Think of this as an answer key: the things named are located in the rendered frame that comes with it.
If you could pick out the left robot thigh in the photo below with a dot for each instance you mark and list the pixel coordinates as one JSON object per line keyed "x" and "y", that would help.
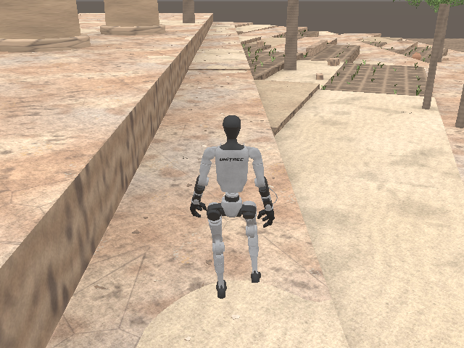
{"x": 214, "y": 215}

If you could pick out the robot left forearm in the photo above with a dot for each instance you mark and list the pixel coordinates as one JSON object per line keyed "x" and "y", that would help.
{"x": 198, "y": 191}

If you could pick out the robot right hand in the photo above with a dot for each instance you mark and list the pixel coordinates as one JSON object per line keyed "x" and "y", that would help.
{"x": 270, "y": 216}

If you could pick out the right robot upper arm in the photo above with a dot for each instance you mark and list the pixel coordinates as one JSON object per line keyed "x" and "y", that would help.
{"x": 254, "y": 153}

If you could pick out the robot right forearm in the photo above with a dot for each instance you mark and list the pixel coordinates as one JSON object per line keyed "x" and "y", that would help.
{"x": 265, "y": 196}

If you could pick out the left robot upper arm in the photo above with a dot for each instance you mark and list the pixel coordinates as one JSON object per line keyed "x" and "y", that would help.
{"x": 209, "y": 153}

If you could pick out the robot left hand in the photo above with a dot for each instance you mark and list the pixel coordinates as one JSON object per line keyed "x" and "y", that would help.
{"x": 199, "y": 206}

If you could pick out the robot left foot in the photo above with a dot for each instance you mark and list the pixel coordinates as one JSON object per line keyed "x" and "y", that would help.
{"x": 221, "y": 291}

